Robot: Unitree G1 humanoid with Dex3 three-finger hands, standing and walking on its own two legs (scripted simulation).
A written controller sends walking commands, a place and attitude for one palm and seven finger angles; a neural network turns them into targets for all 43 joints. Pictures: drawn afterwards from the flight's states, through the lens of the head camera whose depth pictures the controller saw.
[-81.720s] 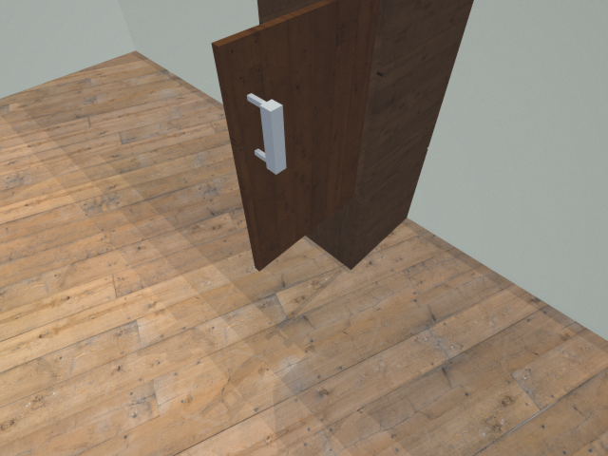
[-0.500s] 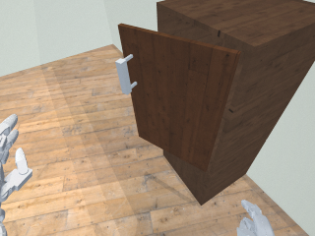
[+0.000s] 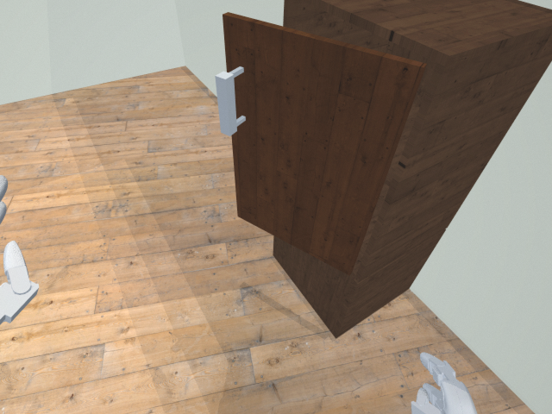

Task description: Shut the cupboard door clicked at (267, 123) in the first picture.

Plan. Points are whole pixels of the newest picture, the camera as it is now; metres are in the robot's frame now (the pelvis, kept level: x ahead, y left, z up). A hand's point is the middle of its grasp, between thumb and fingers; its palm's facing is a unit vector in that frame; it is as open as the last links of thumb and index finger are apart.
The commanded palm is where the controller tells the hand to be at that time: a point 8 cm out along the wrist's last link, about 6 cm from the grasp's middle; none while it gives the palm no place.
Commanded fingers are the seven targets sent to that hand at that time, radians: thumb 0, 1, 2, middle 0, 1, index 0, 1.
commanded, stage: step back with the hand held close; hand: left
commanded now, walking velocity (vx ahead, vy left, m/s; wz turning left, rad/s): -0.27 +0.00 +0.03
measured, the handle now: (233, 100) +0.71 +0.15 +0.11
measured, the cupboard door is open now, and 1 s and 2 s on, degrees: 25 25 25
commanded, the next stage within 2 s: stop stepping back and stand still in 0.52 s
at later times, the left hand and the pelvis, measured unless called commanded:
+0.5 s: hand out of the picture +0.07 +0.30 +0.20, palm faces +0.58 -0.71 -0.41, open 7.4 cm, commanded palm +0.01 +0.32 +0.19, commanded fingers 0.00 0.90 0.90 -0.20 -0.30 -0.20 -0.30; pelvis -0.10 +0.00 -0.01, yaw +7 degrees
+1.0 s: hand out of the picture +0.00 +0.28 +0.19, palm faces +0.34 -0.85 -0.41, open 7.4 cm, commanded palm -0.07 +0.31 +0.19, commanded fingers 0.00 0.90 0.90 -0.20 -0.30 -0.20 -0.30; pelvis -0.24 +0.02 +0.02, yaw -5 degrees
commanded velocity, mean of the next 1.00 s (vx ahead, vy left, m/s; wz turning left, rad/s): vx -0.11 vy -0.02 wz -0.08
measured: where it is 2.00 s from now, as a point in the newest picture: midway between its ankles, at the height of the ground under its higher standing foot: outside the picture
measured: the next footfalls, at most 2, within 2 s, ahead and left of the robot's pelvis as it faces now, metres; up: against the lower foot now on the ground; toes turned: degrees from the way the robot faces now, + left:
right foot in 0.68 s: -0.26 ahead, -0.14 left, +0.00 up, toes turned +0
left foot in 0.82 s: -0.11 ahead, +0.08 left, +0.00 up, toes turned +0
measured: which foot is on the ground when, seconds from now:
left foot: down 0.00-0.66, up 0.68-0.80, down 0.82-1.00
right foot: down 0.00-0.34, up 0.36-0.66, down 0.68-0.84, up 0.86-1.00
